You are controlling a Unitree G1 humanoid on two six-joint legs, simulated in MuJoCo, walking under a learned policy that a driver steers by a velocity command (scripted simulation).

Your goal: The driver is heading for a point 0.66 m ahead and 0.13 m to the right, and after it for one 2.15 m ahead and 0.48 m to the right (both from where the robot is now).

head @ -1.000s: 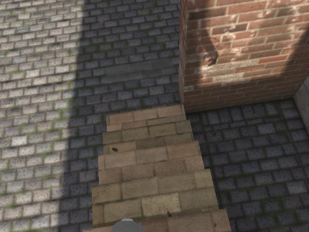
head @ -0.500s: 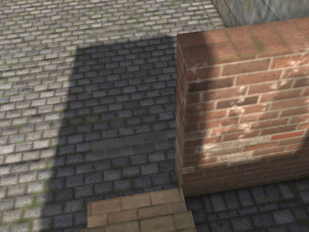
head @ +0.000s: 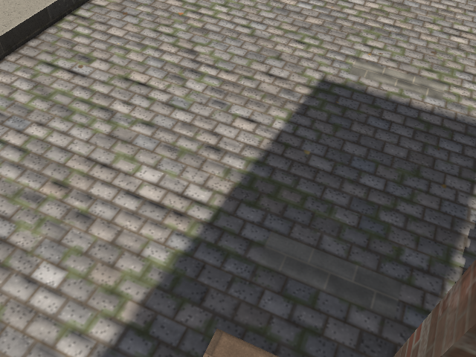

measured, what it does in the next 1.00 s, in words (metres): goes down, turning right: right foot 0.19 m lower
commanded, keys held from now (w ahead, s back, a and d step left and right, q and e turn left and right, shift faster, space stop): e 0.90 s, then no key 0.10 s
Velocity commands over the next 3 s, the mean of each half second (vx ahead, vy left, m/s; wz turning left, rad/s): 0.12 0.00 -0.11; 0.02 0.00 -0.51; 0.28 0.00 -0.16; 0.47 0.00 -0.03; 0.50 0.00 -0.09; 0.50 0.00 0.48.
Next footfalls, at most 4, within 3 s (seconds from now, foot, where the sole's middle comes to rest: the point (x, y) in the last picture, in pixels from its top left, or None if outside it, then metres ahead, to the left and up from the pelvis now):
0.60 right None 0.27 -0.18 -1.01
1.22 left None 0.27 0.18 -0.82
1.68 right None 0.31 -0.08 -1.01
2.04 left None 0.62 0.09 -1.20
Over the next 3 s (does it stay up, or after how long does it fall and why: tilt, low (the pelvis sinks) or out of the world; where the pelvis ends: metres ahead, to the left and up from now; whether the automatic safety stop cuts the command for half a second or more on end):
stays up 1.09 -0.14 -0.64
